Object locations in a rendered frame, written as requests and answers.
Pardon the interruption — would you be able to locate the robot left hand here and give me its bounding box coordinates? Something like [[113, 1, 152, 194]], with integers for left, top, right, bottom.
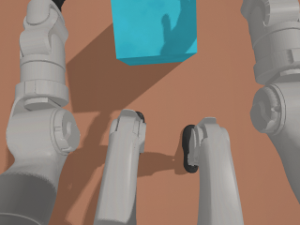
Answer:
[[52, 0, 66, 13]]

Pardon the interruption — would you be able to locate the right robot forearm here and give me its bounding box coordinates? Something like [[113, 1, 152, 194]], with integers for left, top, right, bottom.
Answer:
[[240, 0, 300, 85]]

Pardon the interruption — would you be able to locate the left robot foot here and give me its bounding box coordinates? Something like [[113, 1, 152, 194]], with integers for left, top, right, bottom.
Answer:
[[135, 111, 145, 123]]

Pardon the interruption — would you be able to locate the carton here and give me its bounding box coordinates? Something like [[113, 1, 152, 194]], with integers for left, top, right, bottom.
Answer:
[[111, 0, 198, 66]]

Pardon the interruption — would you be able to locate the left robot forearm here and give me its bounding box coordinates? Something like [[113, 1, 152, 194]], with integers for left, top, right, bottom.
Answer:
[[6, 0, 69, 154]]

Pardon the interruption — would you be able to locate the left robot upper arm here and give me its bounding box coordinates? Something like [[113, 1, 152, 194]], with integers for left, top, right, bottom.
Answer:
[[0, 107, 81, 225]]

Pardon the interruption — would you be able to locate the right robot upper arm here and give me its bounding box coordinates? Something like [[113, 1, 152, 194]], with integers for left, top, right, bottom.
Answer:
[[249, 82, 300, 204]]

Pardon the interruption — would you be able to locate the left robot shin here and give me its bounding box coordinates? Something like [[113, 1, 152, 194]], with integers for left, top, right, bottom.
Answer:
[[109, 109, 141, 139]]

